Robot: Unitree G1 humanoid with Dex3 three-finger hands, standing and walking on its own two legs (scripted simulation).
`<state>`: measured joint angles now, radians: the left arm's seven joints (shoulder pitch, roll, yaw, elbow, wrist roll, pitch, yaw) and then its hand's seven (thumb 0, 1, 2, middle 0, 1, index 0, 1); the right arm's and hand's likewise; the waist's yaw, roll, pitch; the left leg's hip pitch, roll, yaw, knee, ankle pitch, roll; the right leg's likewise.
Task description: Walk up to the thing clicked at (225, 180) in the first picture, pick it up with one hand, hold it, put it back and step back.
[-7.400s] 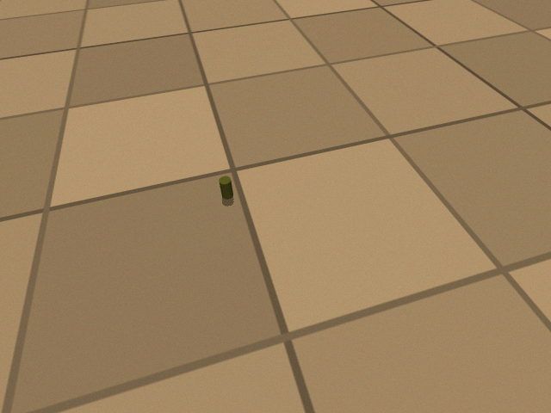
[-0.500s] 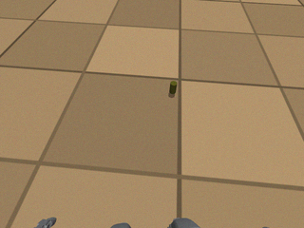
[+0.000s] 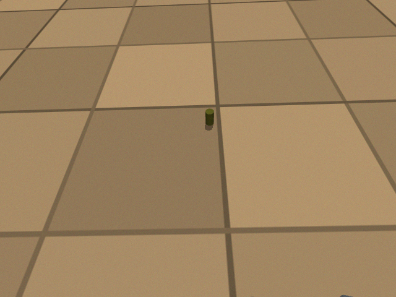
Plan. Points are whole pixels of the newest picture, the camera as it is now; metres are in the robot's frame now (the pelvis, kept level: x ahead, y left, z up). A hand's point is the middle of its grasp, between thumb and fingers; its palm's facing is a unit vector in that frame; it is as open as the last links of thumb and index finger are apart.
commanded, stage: walk up
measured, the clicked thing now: (209, 117) +1.30 -0.01 -0.70
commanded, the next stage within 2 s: stand in 0.40 s
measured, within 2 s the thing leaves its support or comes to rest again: neither
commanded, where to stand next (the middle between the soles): +0.07 +0.02 m, yaw -1 degrees
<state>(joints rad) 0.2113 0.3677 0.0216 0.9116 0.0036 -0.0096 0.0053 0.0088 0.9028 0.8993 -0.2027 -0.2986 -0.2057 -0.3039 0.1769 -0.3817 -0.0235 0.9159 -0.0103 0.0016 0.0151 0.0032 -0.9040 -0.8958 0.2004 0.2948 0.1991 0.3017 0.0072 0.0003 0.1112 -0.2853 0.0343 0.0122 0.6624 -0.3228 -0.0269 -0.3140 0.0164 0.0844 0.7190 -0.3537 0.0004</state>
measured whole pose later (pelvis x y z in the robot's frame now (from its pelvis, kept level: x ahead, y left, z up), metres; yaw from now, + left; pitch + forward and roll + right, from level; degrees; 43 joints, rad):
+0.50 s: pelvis +0.01 +0.01 +0.02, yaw -1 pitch -3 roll +1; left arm 0.08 0.35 0.01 1.11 0.01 -0.02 -0.01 0.01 0.91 0.90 -0.20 -0.30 -0.20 -0.30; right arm 0.11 -0.37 -0.01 1.11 0.00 -0.01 0.02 0.00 -0.90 -0.90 0.20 0.29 0.20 0.30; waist -0.02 0.00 0.07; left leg -0.14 0.03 0.04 0.39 -0.20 -0.02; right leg -0.17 0.01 0.11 0.42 -0.20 0.02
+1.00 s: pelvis +0.01 +0.02 +0.03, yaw +0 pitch -2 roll +0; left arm 0.12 0.35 0.01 1.16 0.01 -0.02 -0.01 0.01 0.91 0.90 -0.20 -0.30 -0.20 -0.30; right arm 0.08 -0.35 -0.01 1.14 -0.01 -0.01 0.02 0.00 -0.90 -0.90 0.20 0.30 0.20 0.30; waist 0.00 0.00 0.06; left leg -0.13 0.02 0.02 0.33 -0.17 -0.02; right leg -0.13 -0.01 0.08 0.34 -0.17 0.03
